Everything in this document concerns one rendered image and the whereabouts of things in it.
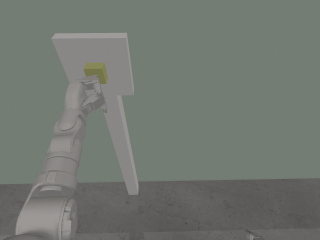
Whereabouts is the left robot upper arm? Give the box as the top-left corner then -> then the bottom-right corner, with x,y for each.
3,196 -> 78,240

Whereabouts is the robot right hand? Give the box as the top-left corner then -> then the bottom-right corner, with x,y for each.
245,230 -> 265,240

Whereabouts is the robot left hand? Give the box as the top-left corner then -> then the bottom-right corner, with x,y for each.
64,74 -> 107,119

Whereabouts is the panel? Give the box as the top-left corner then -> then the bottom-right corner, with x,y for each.
51,33 -> 139,195

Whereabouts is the button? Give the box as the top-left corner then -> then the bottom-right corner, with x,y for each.
83,62 -> 108,84

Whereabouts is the robot left forearm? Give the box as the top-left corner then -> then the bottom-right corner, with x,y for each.
15,109 -> 87,235

